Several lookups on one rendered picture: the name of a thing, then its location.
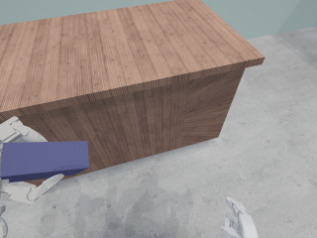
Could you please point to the sponge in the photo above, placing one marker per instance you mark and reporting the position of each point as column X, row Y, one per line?
column 23, row 161

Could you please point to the table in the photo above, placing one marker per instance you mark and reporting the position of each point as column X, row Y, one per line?
column 133, row 82

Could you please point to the robot right hand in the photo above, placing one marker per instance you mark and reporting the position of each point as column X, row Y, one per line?
column 243, row 227

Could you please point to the robot left hand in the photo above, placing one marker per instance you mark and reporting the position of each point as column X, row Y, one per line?
column 13, row 131

